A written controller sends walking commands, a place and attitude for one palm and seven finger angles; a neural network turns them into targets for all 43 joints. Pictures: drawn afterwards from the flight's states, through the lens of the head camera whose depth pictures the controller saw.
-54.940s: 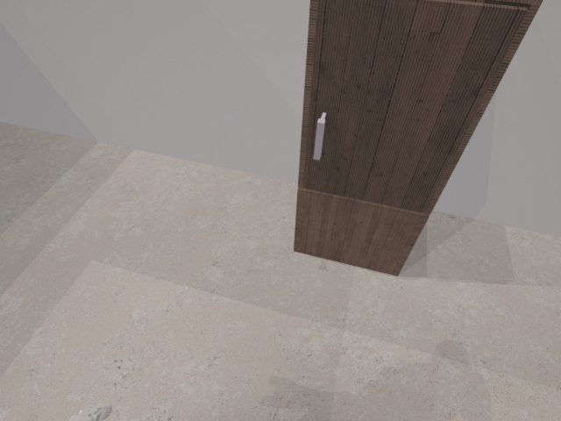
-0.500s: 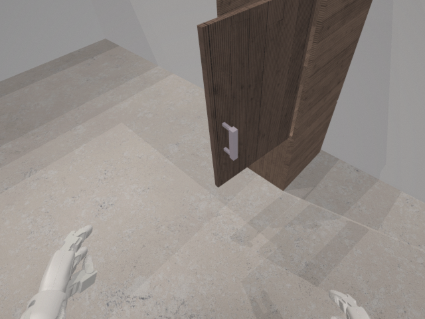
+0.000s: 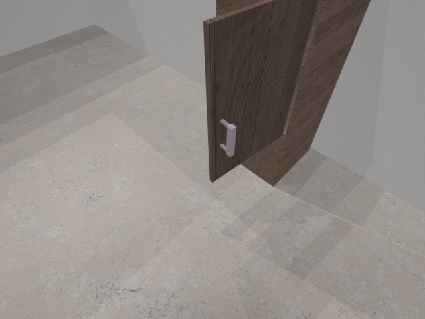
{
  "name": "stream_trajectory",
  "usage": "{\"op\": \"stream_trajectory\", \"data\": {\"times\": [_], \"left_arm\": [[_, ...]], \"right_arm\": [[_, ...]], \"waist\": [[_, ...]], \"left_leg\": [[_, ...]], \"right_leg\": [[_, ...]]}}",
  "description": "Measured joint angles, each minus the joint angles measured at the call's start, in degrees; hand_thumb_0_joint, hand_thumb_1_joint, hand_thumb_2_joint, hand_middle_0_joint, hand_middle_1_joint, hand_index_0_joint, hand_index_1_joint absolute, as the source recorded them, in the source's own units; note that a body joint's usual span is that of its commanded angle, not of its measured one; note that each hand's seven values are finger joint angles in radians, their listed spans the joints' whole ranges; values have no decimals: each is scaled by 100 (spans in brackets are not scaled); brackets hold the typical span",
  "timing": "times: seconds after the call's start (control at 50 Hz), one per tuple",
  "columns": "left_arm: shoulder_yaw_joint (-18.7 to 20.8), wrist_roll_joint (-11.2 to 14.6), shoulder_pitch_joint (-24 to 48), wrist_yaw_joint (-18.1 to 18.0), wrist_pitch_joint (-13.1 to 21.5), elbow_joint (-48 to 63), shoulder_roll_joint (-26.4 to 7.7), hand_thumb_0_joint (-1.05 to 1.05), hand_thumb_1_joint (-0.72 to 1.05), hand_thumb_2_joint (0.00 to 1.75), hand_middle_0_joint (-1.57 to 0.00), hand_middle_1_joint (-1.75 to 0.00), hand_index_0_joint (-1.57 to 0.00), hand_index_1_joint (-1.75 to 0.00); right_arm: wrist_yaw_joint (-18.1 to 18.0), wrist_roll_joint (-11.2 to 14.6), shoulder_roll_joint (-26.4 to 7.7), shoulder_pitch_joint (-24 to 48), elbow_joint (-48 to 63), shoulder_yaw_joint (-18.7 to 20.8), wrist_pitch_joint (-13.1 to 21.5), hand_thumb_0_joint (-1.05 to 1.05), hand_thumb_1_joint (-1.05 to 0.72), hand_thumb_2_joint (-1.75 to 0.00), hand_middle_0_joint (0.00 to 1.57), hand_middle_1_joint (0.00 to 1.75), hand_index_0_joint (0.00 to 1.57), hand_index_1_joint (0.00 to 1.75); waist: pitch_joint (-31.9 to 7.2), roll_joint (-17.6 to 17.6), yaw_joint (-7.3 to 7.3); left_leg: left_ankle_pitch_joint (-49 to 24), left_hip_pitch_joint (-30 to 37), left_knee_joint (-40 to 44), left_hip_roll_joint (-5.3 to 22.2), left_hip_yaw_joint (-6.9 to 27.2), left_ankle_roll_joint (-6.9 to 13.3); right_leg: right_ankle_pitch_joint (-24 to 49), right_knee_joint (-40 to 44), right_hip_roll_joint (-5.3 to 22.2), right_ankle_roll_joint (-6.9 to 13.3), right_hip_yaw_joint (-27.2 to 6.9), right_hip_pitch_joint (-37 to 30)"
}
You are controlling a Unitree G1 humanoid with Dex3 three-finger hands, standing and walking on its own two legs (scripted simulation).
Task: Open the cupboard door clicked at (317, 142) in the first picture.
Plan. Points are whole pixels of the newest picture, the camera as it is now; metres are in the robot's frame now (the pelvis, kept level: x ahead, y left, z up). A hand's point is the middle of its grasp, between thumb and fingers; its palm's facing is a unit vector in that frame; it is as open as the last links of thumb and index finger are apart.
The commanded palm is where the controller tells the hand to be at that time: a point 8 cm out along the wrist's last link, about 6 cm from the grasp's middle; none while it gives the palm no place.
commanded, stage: let the arm hang, fingers relaxed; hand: left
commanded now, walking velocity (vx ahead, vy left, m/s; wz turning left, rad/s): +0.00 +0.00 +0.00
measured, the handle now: (227, 137) +0.65 -0.01 -0.11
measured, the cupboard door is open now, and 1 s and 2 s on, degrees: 83 83 83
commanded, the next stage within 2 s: look to check the result in 0.46 s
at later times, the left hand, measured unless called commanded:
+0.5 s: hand out of the picture -0.01 +0.16 -0.18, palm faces +0.04 -0.99 -0.16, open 7.3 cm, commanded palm none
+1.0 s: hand out of the picture +0.02 +0.17 -0.17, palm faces +0.03 -0.98 -0.18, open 7.3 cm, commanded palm none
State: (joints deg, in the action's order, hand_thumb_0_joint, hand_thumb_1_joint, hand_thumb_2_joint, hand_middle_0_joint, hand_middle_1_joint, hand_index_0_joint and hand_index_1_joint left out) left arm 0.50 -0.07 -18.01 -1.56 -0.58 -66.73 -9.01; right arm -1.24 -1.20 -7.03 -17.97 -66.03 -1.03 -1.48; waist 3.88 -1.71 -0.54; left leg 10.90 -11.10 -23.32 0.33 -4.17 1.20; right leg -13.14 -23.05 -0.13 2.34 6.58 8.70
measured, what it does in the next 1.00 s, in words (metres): stands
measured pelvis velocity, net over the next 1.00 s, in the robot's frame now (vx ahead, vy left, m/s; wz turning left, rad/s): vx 0.03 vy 0.01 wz -0.01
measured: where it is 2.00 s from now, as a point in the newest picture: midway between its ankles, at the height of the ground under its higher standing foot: outside the picture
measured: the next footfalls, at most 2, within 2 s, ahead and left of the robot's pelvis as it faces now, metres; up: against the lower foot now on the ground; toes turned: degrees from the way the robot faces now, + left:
none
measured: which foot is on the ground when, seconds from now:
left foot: down 0.00-1.00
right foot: down 0.00-1.00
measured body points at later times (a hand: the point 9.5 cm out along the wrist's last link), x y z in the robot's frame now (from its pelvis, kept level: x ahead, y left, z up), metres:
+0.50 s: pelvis +0.01 +0.01 +0.00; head +0.02 +0.00 +0.45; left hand -0.01 +0.22 -0.16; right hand -0.02 -0.19 -0.17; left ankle +0.02 +0.10 -0.74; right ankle +0.00 -0.09 -0.74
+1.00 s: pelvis +0.03 +0.01 +0.00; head +0.05 +0.00 +0.45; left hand +0.02 +0.23 -0.16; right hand +0.02 -0.20 -0.17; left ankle +0.02 +0.10 -0.74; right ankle +0.00 -0.09 -0.74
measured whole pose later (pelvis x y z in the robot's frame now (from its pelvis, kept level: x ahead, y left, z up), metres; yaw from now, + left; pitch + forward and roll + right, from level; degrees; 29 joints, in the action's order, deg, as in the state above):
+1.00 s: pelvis +0.03 +0.01 +0.00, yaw +0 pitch -1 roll +0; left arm 0.4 -0.3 -15.5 -1.7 0.8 -66.4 -7.3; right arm -1.9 -1.0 -8.1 -14.9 -66.8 -0.7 0.4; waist 2.7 -0.6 -0.5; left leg 12.2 -7.9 -20.8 -1.0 -5.0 2.0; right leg -14.9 -22.0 1.0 1.1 5.6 6.4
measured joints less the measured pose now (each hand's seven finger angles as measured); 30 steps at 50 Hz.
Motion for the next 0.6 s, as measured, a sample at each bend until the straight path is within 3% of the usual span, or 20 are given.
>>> {"op": "stream_trajectory", "data": {"times": [0.28,0.6], "left_arm": [[-27,-37,89,-30,84,31,391,0,91,90,-20,-30,-20,-29],[16,-27,123,-31,114,18,243,0,91,90,-20,-30,-20,-29]], "right_arm": [[-43,-2,128,104,-31,29,112,0,-91,-90,20,30,20,30],[-67,11,10,102,-46,46,165,0,-91,-90,20,30,20,30]], "waist": [[-164,95,11],[-117,115,3]], "left_leg": [[24,59,53,-79,-95,66],[69,157,135,-118,-83,87]], "right_leg": [[-74,-110,84,-74,-96,40],[-116,-17,113,-113,-90,-71]]}}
